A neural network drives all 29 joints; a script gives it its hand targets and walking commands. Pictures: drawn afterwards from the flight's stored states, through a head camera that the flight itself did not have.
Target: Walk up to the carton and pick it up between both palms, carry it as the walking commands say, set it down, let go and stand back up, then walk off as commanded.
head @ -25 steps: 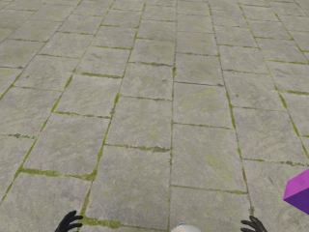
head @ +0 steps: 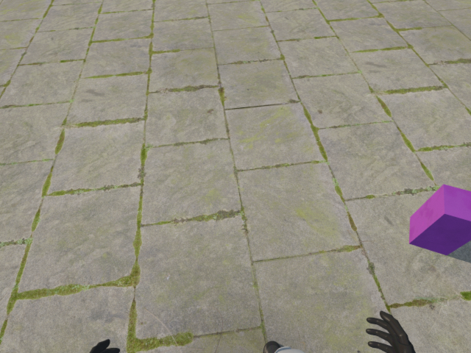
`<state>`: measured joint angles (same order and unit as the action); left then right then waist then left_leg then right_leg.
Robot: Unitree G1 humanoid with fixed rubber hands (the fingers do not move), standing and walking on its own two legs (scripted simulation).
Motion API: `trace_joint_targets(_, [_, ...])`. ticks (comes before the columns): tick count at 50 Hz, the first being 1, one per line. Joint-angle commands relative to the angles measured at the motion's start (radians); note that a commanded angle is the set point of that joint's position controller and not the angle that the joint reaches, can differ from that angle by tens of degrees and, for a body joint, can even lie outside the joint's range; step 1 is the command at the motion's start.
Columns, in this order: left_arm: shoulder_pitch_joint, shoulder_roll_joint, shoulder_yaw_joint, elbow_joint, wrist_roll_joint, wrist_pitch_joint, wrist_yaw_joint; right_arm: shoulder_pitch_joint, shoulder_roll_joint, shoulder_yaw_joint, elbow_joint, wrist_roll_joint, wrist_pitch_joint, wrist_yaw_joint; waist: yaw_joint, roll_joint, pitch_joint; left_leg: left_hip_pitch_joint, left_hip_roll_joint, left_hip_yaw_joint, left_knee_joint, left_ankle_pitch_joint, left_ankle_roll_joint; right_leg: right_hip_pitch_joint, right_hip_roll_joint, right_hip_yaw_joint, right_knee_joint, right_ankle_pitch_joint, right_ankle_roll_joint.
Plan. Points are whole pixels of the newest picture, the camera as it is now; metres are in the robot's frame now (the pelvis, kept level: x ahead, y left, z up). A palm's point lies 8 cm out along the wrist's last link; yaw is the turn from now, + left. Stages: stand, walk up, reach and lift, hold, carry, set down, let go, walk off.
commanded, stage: walk off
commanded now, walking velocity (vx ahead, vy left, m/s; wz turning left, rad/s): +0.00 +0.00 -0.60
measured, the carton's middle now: (445, 221) +0.68 -0.83 -0.63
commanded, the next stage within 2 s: stand in 0.50 s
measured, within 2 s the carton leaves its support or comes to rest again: neither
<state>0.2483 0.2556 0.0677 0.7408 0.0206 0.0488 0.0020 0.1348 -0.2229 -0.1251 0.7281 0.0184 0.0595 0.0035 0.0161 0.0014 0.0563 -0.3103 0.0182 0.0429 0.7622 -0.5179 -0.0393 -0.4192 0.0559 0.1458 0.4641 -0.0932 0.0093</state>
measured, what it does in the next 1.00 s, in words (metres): steps to the left, turning right: left foot, then right foot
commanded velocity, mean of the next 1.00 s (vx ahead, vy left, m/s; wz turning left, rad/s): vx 0.00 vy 0.00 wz -0.29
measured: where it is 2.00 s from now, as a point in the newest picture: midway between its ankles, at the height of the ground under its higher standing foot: outside the picture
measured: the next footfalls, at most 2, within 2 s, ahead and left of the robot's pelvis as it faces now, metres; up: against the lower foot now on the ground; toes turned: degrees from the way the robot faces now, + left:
left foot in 0.04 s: +0.01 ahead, +0.13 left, +0.00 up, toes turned +1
right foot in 0.46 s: +0.07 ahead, -0.05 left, +0.00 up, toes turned -19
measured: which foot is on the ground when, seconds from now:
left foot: up 0.00-0.02, down 0.04-0.48, up 0.50-0.90, down 0.92-1.00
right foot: down 0.00-0.04, up 0.06-0.44, down 0.46-0.94, up 0.96-1.00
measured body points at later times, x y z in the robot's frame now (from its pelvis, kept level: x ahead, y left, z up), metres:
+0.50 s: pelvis +0.01 +0.04 -0.02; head +0.05 +0.03 +0.43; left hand +0.22 +0.25 -0.14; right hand +0.03 -0.25 -0.14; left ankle -0.03 +0.13 -0.73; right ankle +0.03 -0.04 -0.74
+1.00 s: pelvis +0.03 +0.13 -0.01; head +0.07 +0.13 +0.44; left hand +0.24 +0.32 -0.14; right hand +0.03 -0.16 -0.12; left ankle +0.03 +0.21 -0.73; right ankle +0.00 -0.02 -0.71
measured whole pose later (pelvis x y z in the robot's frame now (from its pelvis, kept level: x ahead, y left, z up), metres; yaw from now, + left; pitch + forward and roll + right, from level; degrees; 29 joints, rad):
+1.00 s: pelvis +0.03 +0.13 -0.01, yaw -24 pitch +2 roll -3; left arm 0.21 0.26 0.07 0.74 0.02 0.04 0.00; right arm 0.19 -0.21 -0.13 0.77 0.02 0.06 -0.01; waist 0.00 0.02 0.03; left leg -0.30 0.02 0.05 0.68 -0.40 0.06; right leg -0.45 0.06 0.08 0.76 -0.31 0.01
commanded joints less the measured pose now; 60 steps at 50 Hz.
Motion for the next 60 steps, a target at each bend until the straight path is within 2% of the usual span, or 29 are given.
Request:
trace_joint_targets(1, [-0.090,0.083,0.045,-0.093,0.005,-0.018,-0.008,0.155,-0.288,-0.040,-0.047,-0.039,-0.020,-0.037,-0.101,0.309,-0.108,0.355,0.527,-0.381,-0.589,0.043,0.172,-0.379,0.067,-0.063,0.477,-0.380,0.089])
trace_joint_targets(2, [-0.086,0.114,0.047,-0.100,0.027,-0.012,-0.017,0.034,-0.246,-0.022,-0.081,-0.045,-0.016,-0.040,-0.041,0.216,-0.066,0.132,0.541,-0.326,-0.613,0.062,0.222,-0.288,-0.015,-0.057,0.662,-0.353,0.086])
trace_joint_targets(4, [-0.039,0.159,0.070,-0.060,0.029,-0.001,-0.035,-0.104,-0.188,-0.011,-0.118,-0.049,-0.032,-0.036,0.013,0.120,0.011,-0.013,0.418,-0.163,-0.607,0.144,0.197,-0.206,-0.004,-0.081,0.804,-0.281,0.072])
trace_joint_targets(6, [0.016,0.119,0.056,-0.052,0.019,0.001,-0.041,-0.114,-0.101,0.021,-0.110,-0.034,-0.041,-0.030,0.055,0.109,0.032,0.082,0.343,-0.038,-0.521,0.352,0.156,-0.237,-0.040,-0.097,0.794,-0.261,0.078])
trace_joint_targets(8, [0.005,0.076,0.035,-0.043,0.006,-0.005,-0.034,-0.032,-0.129,0.017,-0.097,-0.031,-0.040,-0.026,0.011,0.125,-0.023,0.302,0.297,0.007,-0.418,0.596,0.135,-0.308,-0.041,-0.121,0.700,-0.282,0.088])
trace_joint_targets(11, [-0.105,0.083,0.033,-0.081,-0.009,-0.004,-0.030,0.127,-0.125,0.016,-0.046,-0.036,-0.044,-0.029,-0.075,0.183,-0.100,0.479,0.330,-0.002,-0.305,0.993,0.157,-0.338,-0.047,-0.144,0.604,-0.333,0.099])
trace_joint_targets(15, [-0.118,0.053,0.009,-0.101,-0.012,-0.003,-0.036,0.130,-0.130,0.013,-0.039,-0.039,-0.040,-0.041,-0.079,0.244,-0.149,0.480,0.379,0.013,-0.254,1.075,0.184,-0.246,-0.093,-0.172,0.428,-0.391,0.076])
trace_joint_targets(19, [-0.022,0.052,0.005,-0.072,-0.014,-0.016,-0.038,0.066,-0.135,0.010,-0.054,-0.023,-0.045,-0.033,-0.022,0.214,-0.219,0.370,0.357,0.113,-0.177,0.974,0.141,-0.001,-0.090,-0.208,0.203,-0.324,0.010])
trace_joint_targets(21, [0.067,0.106,0.025,-0.045,-0.001,-0.035,-0.024,0.063,-0.130,0.010,-0.054,-0.008,-0.053,-0.024,0.044,0.103,-0.283,0.246,0.290,0.185,0.044,0.865,0.079,0.207,-0.068,-0.154,-0.009,-0.105,-0.031])
trace_joint_targets(22, [0.093,0.186,0.049,-0.039,0.019,-0.047,-0.016,0.082,-0.105,0.011,-0.064,-0.009,-0.055,-0.017,0.061,-0.074,-0.299,0.059,0.193,0.190,0.226,0.492,0.019,0.301,-0.219,0.135,-0.093,0.150,-0.093])
trace_joint_targets(23, [0.084,0.269,0.064,-0.033,0.014,-0.050,-0.012,0.038,-0.084,0.011,-0.089,-0.033,-0.037,-0.003,0.042,-0.259,-0.239,-0.222,0.002,0.107,0.356,-0.184,-0.029,0.397,-0.378,0.497,-0.076,0.561,-0.194])
trace_joint_targets(24, [0.126,0.267,0.067,-0.007,0.007,-0.044,-0.011,0.004,-0.110,0.010,-0.089,-0.061,-0.020,-0.002,0.063,-0.152,-0.216,-0.269,-0.012,-0.049,0.454,-0.215,-0.001,0.346,-0.411,0.587,-0.108,0.424,-0.251])
trace_joint_targets(25, [0.072,0.224,0.061,-0.014,0.006,-0.037,-0.005,-0.015,-0.128,0.015,-0.091,-0.062,-0.013,0.002,0.051,-0.087,-0.161,-0.289,-0.008,-0.098,0.484,-0.144,0.014,0.266,-0.368,0.575,-0.162,0.125,-0.263])
trace_joint_targets(26, [-0.010,0.188,0.056,-0.028,0.003,-0.035,0.004,-0.023,-0.126,0.016,-0.080,-0.067,-0.013,0.004,0.023,-0.044,-0.083,-0.327,0.021,-0.103,0.467,-0.057,0.011,0.211,-0.315,0.484,-0.208,-0.156,-0.203])
trace_joint_targets(27, [-0.051,0.176,0.050,-0.042,0.000,-0.035,0.012,-0.025,-0.116,0.009,-0.081,-0.058,-0.011,0.007,0.013,-0.069,-0.070,-0.314,0.043,-0.101,0.412,0.013,0.004,0.199,-0.288,0.414,-0.242,-0.265,-0.155])
trace_joint_targets(28, [-0.083,0.161,0.043,-0.053,-0.002,-0.034,0.019,0.000,-0.121,0.005,-0.073,-0.051,-0.004,0.007,-0.014,-0.070,-0.091,-0.282,0.051,-0.102,0.380,0.067,-0.001,0.214,-0.257,0.349,-0.236,-0.248,-0.107])
trace_joint_targets(30, [-0.027,0.147,0.032,-0.045,-0.006,-0.036,0.020,0.003,-0.119,0.000,-0.072,-0.049,0.005,0.004,0.004,-0.095,-0.121,-0.259,0.030,-0.075,0.348,0.081,-0.014,0.259,-0.242,0.342,-0.221,-0.155,-0.061])
trace_joint_targets(38, [-0.023,0.137,0.028,-0.032,0.009,-0.043,0.009,0.011,-0.098,0.012,-0.069,-0.031,0.004,-0.002,0.011,-0.140,-0.155,-0.160,0.011,-0.065,0.161,-0.023,-0.018,0.271,-0.226,0.301,-0.185,-0.081,-0.157])
trace_joint_targets(41, [-0.043,0.131,0.026,-0.029,0.021,-0.038,0.007,0.032,-0.075,0.024,-0.064,-0.016,-0.014,-0.006,0.001,-0.185,-0.160,-0.026,0.009,-0.057,-0.073,-0.064,0.006,0.207,-0.213,0.276,-0.161,-0.009,-0.178])
trace_joint_targets(43, [-0.058,0.112,0.021,-0.033,0.011,-0.030,0.003,0.104,-0.079,0.025,-0.028,-0.007,-0.028,-0.011,-0.028,-0.162,-0.186,0.142,0.011,-0.062,-0.361,0.084,0.024,0.137,-0.161,0.221,-0.068,0.030,-0.148])
trace_joint_targets(44, [-0.051,0.074,0.016,-0.037,0.006,-0.029,0.002,0.142,-0.115,0.020,-0.011,-0.012,-0.036,-0.015,-0.043,-0.020,-0.201,0.251,0.095,-0.163,-0.507,0.141,0.054,0.041,-0.099,0.146,0.039,-0.075,-0.098])
trace_joint_targets(45, [-0.046,-0.004,0.000,-0.055,-0.003,-0.032,0.000,0.157,-0.205,0.004,-0.004,-0.033,-0.039,-0.020,-0.048,0.260,-0.176,0.323,0.353,-0.404,-0.555,0.202,0.138,-0.163,0.032,-0.001,0.220,-0.282,-0.009])
trace_joint_targets(46, [-0.048,0.054,0.018,-0.041,0.008,-0.028,0.004,0.096,-0.228,0.002,-0.033,-0.050,-0.038,-0.019,-0.042,0.230,-0.112,0.167,0.455,-0.427,-0.530,0.321,0.219,-0.167,0.057,-0.049,0.400,-0.416,0.015])
trace_joint_targets(47, [-0.058,0.067,0.022,-0.031,0.025,-0.020,0.000,0.054,-0.214,0.003,-0.045,-0.056,-0.039,-0.021,-0.039,0.157,-0.083,0.058,0.418,-0.384,-0.541,0.252,0.228,-0.111,0.043,-0.012,0.516,-0.384,0.004])
trace_joint_targets(49, [-0.068,0.096,0.032,-0.027,0.016,-0.019,-0.008,0.024,-0.140,0.020,-0.035,-0.050,-0.054,-0.020,-0.022,0.127,-0.003,0.065,0.318,-0.274,-0.527,0.370,0.194,-0.127,0.025,-0.017,0.560,-0.328,-0.013])
trace_joint_targets(51, [-0.025,0.058,0.025,-0.004,0.017,-0.019,0.000,0.017,-0.107,0.036,-0.035,-0.042,-0.064,-0.021,-0.004,0.136,-0.045,0.165,0.270,-0.190,-0.449,0.649,0.157,-0.140,0.021,-0.020,0.557,-0.350,0.009])
trace_joint_targets(55, [-0.052,0.033,0.009,0.005,-0.004,-0.022,0.012,0.166,-0.089,0.041,0.021,-0.035,-0.073,-0.026,-0.060,0.160,-0.137,0.386,0.246,-0.149,-0.302,1.282,0.090,-0.142,0.021,-0.033,0.476,-0.370,0.036])
trace_joint_targets(58, [-0.066,0.015,-0.004,0.003,-0.019,-0.011,0.015,0.184,-0.079,0.047,0.030,-0.032,-0.062,-0.035,-0.074,0.212,-0.163,0.389,0.226,-0.122,-0.284,1.337,0.079,-0.086,0.012,-0.076,0.391,-0.376,0.036])
trace_joint_targets(60, [-0.079,-0.001,-0.015,-0.009,-0.021,-0.009,0.014,0.171,-0.076,0.052,0.027,-0.034,-0.052,-0.040,-0.073,0.224,-0.168,0.354,0.223,-0.116,-0.282,1.296,0.108,-0.035,0.000,-0.115,0.309,-0.404,0.027])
